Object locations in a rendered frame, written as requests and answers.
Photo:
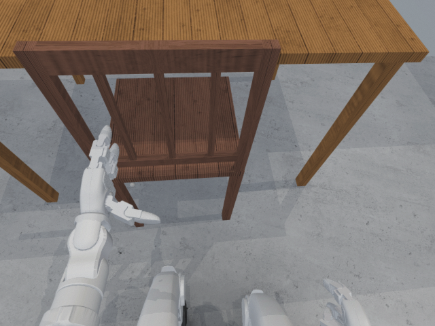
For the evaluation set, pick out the robot thigh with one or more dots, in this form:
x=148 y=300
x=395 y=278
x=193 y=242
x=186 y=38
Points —
x=165 y=297
x=261 y=309

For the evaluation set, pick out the table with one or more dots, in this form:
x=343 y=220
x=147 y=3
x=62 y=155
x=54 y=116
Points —
x=309 y=32

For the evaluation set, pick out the chair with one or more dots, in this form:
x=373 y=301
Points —
x=166 y=128

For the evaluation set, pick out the left robot hand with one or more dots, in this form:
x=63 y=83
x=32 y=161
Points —
x=97 y=183

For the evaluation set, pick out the right robot hand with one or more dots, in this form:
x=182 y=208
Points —
x=351 y=312

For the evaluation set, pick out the robot left thigh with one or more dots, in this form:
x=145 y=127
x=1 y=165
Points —
x=165 y=297

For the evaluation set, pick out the robot left forearm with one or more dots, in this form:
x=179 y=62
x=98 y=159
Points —
x=82 y=286

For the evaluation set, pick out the robot right thigh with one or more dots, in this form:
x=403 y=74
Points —
x=261 y=309

